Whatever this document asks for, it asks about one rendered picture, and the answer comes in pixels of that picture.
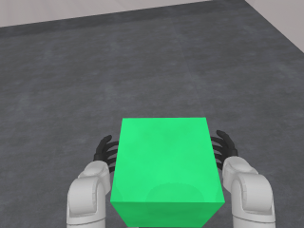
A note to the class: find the robot left hand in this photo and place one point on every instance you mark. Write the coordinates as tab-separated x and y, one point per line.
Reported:
103	155

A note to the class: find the left robot forearm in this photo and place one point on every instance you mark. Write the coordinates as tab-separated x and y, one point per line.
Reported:
85	206

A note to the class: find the right robot forearm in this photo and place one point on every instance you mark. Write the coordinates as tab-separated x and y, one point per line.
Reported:
252	197

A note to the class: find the robot right hand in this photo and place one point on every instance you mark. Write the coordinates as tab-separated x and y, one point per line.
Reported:
227	148

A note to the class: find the carton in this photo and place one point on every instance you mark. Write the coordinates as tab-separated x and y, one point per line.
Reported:
166	173

